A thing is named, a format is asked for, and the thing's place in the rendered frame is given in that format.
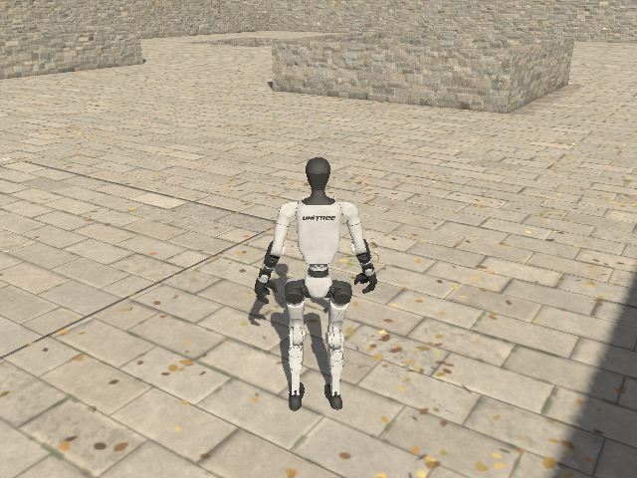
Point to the robot right thigh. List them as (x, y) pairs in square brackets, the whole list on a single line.
[(337, 306)]

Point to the robot right forearm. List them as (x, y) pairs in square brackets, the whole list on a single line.
[(365, 261)]

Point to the right robot upper arm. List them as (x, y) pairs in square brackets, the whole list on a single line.
[(349, 210)]

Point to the right robot foot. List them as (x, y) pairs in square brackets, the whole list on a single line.
[(335, 401)]

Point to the right robot hand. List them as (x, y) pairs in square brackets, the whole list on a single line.
[(362, 278)]

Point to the left robot hand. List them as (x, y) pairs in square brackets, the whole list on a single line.
[(260, 287)]

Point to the left robot upper arm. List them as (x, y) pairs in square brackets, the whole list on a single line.
[(286, 211)]

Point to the robot left forearm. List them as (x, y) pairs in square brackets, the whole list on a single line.
[(268, 265)]

